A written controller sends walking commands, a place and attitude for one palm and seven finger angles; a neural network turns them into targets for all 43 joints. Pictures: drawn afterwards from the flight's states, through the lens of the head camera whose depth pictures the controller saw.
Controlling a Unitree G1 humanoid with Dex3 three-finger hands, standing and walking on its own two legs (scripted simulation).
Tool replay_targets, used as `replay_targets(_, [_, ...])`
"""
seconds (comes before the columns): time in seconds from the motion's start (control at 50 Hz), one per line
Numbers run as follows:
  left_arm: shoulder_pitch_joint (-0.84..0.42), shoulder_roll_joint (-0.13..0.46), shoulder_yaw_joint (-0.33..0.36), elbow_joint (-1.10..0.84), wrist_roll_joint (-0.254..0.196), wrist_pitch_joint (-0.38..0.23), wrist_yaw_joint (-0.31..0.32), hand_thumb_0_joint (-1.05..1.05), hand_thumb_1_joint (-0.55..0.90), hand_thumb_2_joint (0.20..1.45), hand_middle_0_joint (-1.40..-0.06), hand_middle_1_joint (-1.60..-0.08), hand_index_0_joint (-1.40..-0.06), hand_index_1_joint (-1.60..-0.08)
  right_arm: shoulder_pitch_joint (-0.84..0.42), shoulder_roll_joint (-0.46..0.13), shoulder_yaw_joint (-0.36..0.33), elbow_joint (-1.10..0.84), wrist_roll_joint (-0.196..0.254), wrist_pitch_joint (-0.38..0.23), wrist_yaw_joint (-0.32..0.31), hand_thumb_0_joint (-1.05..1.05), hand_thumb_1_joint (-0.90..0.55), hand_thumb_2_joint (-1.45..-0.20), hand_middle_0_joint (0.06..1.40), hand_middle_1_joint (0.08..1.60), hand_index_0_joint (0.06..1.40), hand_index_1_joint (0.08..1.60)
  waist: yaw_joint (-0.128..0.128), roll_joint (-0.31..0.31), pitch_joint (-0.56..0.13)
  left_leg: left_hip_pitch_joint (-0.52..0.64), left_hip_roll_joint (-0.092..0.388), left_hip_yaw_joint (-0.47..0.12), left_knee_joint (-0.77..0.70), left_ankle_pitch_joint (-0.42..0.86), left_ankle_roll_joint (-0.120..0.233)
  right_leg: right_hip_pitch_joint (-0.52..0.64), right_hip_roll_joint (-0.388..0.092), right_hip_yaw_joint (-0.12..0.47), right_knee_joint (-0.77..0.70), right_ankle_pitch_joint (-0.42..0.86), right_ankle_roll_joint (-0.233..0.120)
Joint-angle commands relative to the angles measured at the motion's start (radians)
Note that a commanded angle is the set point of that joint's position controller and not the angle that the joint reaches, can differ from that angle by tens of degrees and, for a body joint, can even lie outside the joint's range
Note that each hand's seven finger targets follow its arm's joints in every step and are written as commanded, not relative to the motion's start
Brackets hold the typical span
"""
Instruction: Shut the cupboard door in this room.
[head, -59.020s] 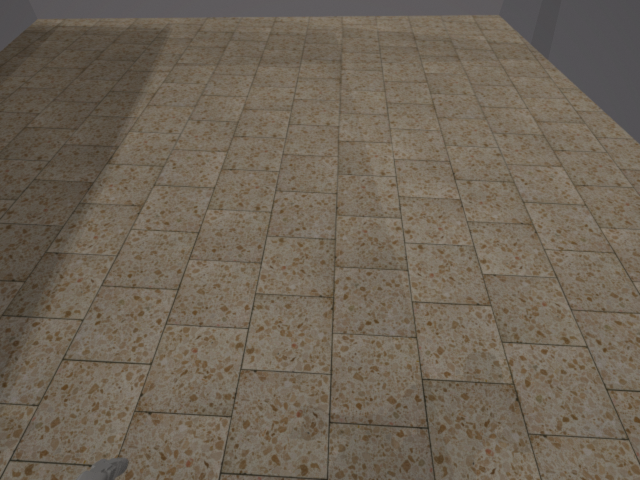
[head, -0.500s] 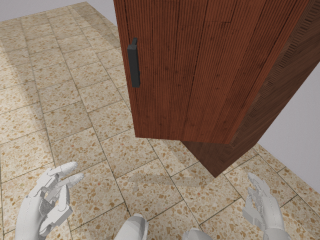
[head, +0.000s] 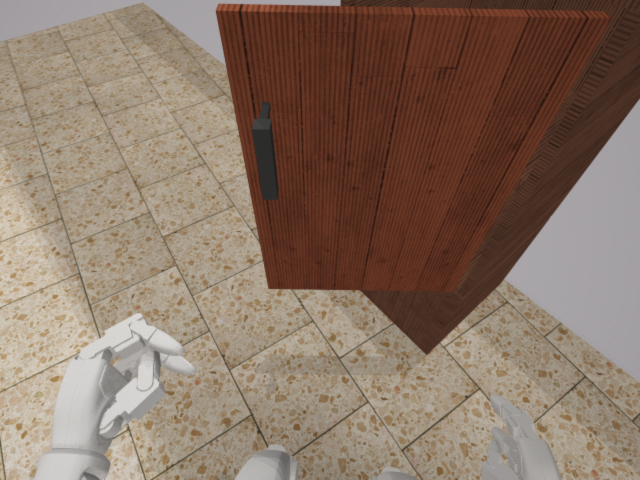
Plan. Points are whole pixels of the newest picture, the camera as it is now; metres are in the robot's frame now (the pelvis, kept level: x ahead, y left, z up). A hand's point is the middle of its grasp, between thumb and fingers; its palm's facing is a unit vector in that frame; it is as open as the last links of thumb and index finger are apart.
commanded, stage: raise the hand and make a fist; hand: left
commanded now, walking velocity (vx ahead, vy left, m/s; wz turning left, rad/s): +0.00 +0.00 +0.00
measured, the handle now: (268, 152) +0.51 +0.12 +0.12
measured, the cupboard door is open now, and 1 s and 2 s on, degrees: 49 49 49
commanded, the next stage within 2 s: bring the fist close to the handle in 0.94 s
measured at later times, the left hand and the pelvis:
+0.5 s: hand (141, 347) +0.23 +0.19 +0.11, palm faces +0.07 -1.00 -0.05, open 3.1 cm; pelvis +0.00 +0.00 +0.02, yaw +1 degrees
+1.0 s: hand (165, 334) +0.24 +0.17 +0.12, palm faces +0.08 -1.00 -0.04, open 3.1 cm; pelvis +0.01 -0.02 +0.03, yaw +0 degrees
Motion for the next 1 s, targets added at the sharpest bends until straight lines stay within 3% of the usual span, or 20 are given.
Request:
replay_targets(0.0, [-0.026,0.109,0.078,-0.257,-0.007,-0.057,0.024,0.0,0.9,0.9,-1.098,-1.28,-1.098,-1.28,-0.066,-0.107,-0.033,-0.183,0.005,-0.052,-0.004,0.0,-0.9,-0.9,0.2,0.3,0.2,0.3,0.008,0.026,-0.204,0.244,0.004,-0.07,-0.207,0.258,-0.013,0.093,0.02,0.006,-0.15,0.247,-0.005])
replay_targets(0.02, [-0.026,0.108,0.078,-0.25,-0.007,-0.051,0.027,0.0,0.9,0.9,-1.117,-1.3,-1.117,-1.3,-0.065,-0.108,-0.032,-0.184,0.006,-0.048,-0.004,0.0,-0.9,-0.9,0.2,0.3,0.2,0.3,0.005,0.013,-0.194,0.247,0.006,-0.072,-0.215,0.247,-0.016,0.091,0.022,0.002,-0.155,0.238,-0.004])
replay_targets(0.06, [-0.047,0.115,0.073,-0.253,0.003,-0.034,0.033,0.0,0.9,0.9,-1.153,-1.34,-1.153,-1.34,-0.068,-0.112,-0.025,-0.187,0.006,-0.038,-0.003,0.0,-0.9,-0.9,0.2,0.3,0.2,0.3,0.004,0.048,-0.16,0.253,0.008,-0.08,-0.232,0.236,-0.017,0.092,0.025,-0.001,-0.164,0.227,-0.009])
replay_targets(0.14, [-0.08,0.1,0.048,-0.244,0.008,0.001,0.034,0.0,0.9,0.9,-1.227,-1.42,-1.227,-1.42,-0.067,-0.113,-0.016,-0.198,0.009,-0.032,-0.003,0.0,-0.9,-0.9,0.2,0.3,0.2,0.3,-0.01,0.021,-0.138,0.275,0.012,-0.089,-0.266,0.18,-0.02,0.092,0.025,-0.007,-0.195,0.191,-0.004])
replay_targets(0.16, [-0.089,0.122,0.065,-0.239,0.009,0.011,0.032,0.0,0.9,0.9,-1.245,-1.44,-1.245,-1.44,-0.069,-0.116,-0.015,-0.197,0.01,-0.029,-0.005,0.0,-0.9,-0.9,0.2,0.3,0.2,0.3,-0.005,0.025,-0.132,0.274,0.009,-0.084,-0.267,0.183,-0.017,0.112,0.025,0.002,-0.206,0.198,-0.007])
replay_targets(0.22, [-0.117,0.112,0.061,-0.231,0.007,0.033,0.026,0.0,0.9,0.9,-1.3,-1.5,-1.3,-1.5,-0.069,-0.113,-0.006,-0.202,0.015,-0.027,-0.005,0.0,-0.9,-0.9,0.2,0.3,0.2,0.3,-0.006,0.018,-0.125,0.293,0.01,-0.084,-0.286,0.181,-0.019,0.126,0.024,-0.003,-0.222,0.2,-0.005])
replay_targets(0.24, [-0.137,0.12,0.063,-0.238,0.005,0.04,0.024,0.0,0.9,0.9,-1.3,-1.5,-1.3,-1.5,-0.073,-0.113,-0.003,-0.202,0.014,-0.028,-0.005,0.0,-0.9,-0.9,0.2,0.3,0.2,0.3,-0.006,0.046,-0.124,0.298,0.007,-0.082,-0.291,0.17,-0.018,0.127,0.023,0.001,-0.231,0.193,-0.005])
replay_targets(0.36, [-0.196,0.148,0.091,-0.222,0.0,0.064,0.024,0.0,0.9,0.9,-1.3,-1.5,-1.3,-1.5,-0.083,-0.114,0.007,-0.188,0.018,-0.039,-0.008,0.0,-0.9,-0.9,0.2,0.3,0.2,0.3,-0.002,0.019,-0.105,0.315,0.006,-0.082,-0.322,0.151,-0.015,0.172,0.022,0.01,-0.273,0.176,-0.006])
replay_targets(0.38, [-0.203,0.135,0.078,-0.226,0.0,0.068,0.021,0.0,0.9,0.9,-1.3,-1.5,-1.3,-1.5,-0.088,-0.112,0.008,-0.19,0.02,-0.042,-0.007,0.0,-0.9,-0.9,0.2,0.3,0.2,0.3,-0.004,0.041,-0.108,0.328,0.003,-0.075,-0.324,0.157,-0.014,0.175,0.018,0.014,-0.28,0.182,-0.005])
replay_targets(0.46, [-0.224,0.16,0.108,-0.209,-0.012,0.086,0.016,0.0,0.9,0.9,-1.3,-1.5,-1.3,-1.5,-0.085,-0.117,0.008,-0.172,0.019,-0.053,-0.009,0.0,-0.9,-0.9,0.2,0.3,0.2,0.3,0.001,-0.002,-0.111,0.333,-0.002,-0.067,-0.329,0.194,-0.011,0.22,0.015,0.022,-0.303,0.221,-0.002])
replay_targets(0.52, [-0.253,0.15,0.102,-0.212,-0.012,0.095,0.016,0.0,0.9,0.9,-1.3,-1.5,-1.3,-1.5,-0.09,-0.113,0.007,-0.165,0.024,-0.061,-0.009,0.0,-0.9,-0.9,0.2,0.3,0.2,0.3,0.0,0.023,-0.11,0.359,-0.003,-0.059,-0.342,0.208,-0.012,0.226,0.011,0.023,-0.318,0.234,0.001])
replay_targets(0.56, [-0.216,0.154,0.113,-0.17,-0.013,0.104,0.014,0.0,0.9,0.9,-1.3,-1.5,-1.3,-1.5,-0.088,-0.117,0.004,-0.158,0.022,-0.064,-0.009,0.0,-0.9,-0.9,0.2,0.3,0.2,0.3,0.003,-0.027,-0.095,0.348,-0.004,-0.053,-0.339,0.215,-0.009,0.24,0.009,0.032,-0.332,0.242,0.004])
replay_targets(0.58, [-0.211,0.135,0.097,-0.161,-0.013,0.107,0.012,0.0,0.9,0.9,-1.3,-1.5,-1.3,-1.5,-0.091,-0.114,0.005,-0.159,0.024,-0.064,-0.008,0.0,-0.9,-0.9,0.2,0.3,0.2,0.3,0.004,-0.019,-0.085,0.344,-0.006,-0.046,-0.341,0.215,-0.009,0.238,0.005,0.034,-0.337,0.243,0.006])
replay_targets(0.64, [-0.221,0.135,0.099,-0.168,-0.011,0.099,0.017,0.0,0.9,0.9,-1.3,-1.5,-1.3,-1.5,-0.093,-0.114,0.003,-0.158,0.024,-0.068,-0.004,0.0,-0.9,-0.9,0.2,0.3,0.2,0.3,0.004,0.003,-0.08,0.352,-0.009,-0.041,-0.346,0.21,-0.011,0.233,0.004,0.035,-0.341,0.234,0.006])
replay_targets(0.66, [-0.22,0.152,0.112,-0.165,-0.01,0.097,0.02,0.0,0.9,0.9,-1.3,-1.5,-1.3,-1.5,-0.09,-0.118,0.002,-0.155,0.02,-0.067,-0.004,0.0,-0.9,-0.9,0.2,0.3,0.2,0.3,0.005,-0.025,-0.078,0.342,-0.007,-0.043,-0.343,0.212,-0.009,0.244,0.004,0.039,-0.342,0.233,0.007])
replay_targets(0.72, [-0.236,0.144,0.106,-0.19,-0.006,0.075,0.028,0.0,0.9,0.9,-1.3,-1.5,-1.3,-1.5,-0.096,-0.114,-0.001,-0.156,0.02,-0.07,-0.002,0.0,-0.9,-0.9,0.2,0.3,0.2,0.3,0.004,-0.004,-0.103,0.357,-0.011,-0.032,-0.338,0.219,-0.007,0.247,-0.001,0.049,-0.345,0.241,0.01])
replay_targets(0.76, [-0.233,0.161,0.119,-0.177,-0.002,0.068,0.034,0.0,0.9,0.9,-1.3,-1.5,-1.3,-1.5,-0.092,-0.116,0.0,-0.15,0.016,-0.069,-0.002,0.0,-0.9,-0.9,0.2,0.3,0.2,0.3,0.0,-0.026,-0.091,0.345,-0.01,-0.033,-0.331,0.223,-0.005,0.249,0.0,0.055,-0.346,0.245,0.011])
replay_targets(0.92, [-0.227,0.14,0.103,-0.175,-0.004,0.058,0.022,0.0,0.9,0.9,-1.3,-1.5,-1.3,-1.5,-0.091,-0.111,-0.003,-0.144,0.019,-0.067,0.001,0.0,-0.9,-0.9,0.2,0.3,0.2,0.3,-0.004,-0.004,-0.119,0.353,-0.014,-0.022,-0.314,0.255,-0.004,0.266,-0.009,0.071,-0.343,0.308,0.018])
replay_targets(0.96, [-0.218,0.147,0.114,-0.149,-0.009,0.066,0.018,0.0,0.9,0.9,-1.3,-1.5,-1.3,-1.5,-0.089,-0.114,-0.003,-0.143,0.018,-0.061,0.0,0.0,-0.9,-0.9,0.2,0.3,0.2,0.3,-0.006,-0.053,-0.098,0.334,-0.012,-0.024,-0.305,0.255,-0.003,0.268,-0.011,0.084,-0.352,0.316,0.025])
replay_targets(0.98, [-0.227,0.133,0.102,-0.16,-0.009,0.064,0.015,0.0,0.9,0.9,-1.3,-1.5,-1.3,-1.5,-0.093,-0.11,-0.004,-0.144,0.02,-0.06,0.001,0.0,-0.9,-0.9,0.2,0.3,0.2,0.3,-0.007,-0.043,-0.105,0.337,-0.014,-0.021,-0.306,0.259,-0.004,0.273,-0.015,0.085,-0.351,0.325,0.026])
